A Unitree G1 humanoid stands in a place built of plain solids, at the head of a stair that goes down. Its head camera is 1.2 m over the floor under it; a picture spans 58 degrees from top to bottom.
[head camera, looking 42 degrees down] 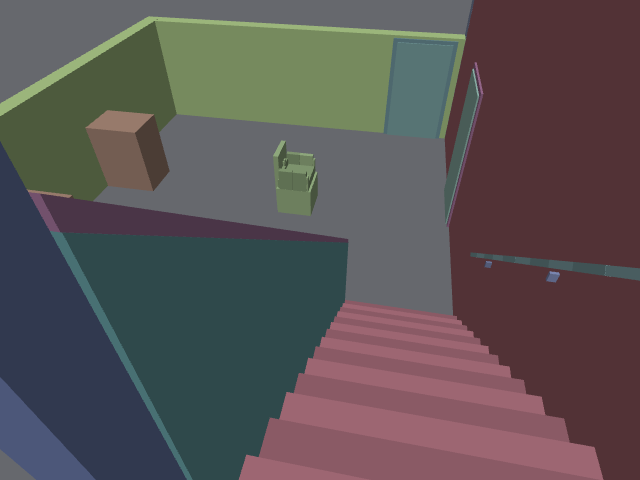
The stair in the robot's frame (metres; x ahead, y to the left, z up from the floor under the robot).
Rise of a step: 0.19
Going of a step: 0.21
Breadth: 1.28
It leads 11 degrees to the right of straight ahead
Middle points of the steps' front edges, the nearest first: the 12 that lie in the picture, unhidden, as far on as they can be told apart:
0.64 -0.44 -0.38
0.85 -0.48 -0.58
1.06 -0.52 -0.77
1.28 -0.56 -0.96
1.49 -0.60 -1.16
1.70 -0.64 -1.35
1.91 -0.68 -1.54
2.12 -0.72 -1.74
2.33 -0.76 -1.93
2.54 -0.80 -2.12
2.75 -0.84 -2.31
2.96 -0.88 -2.51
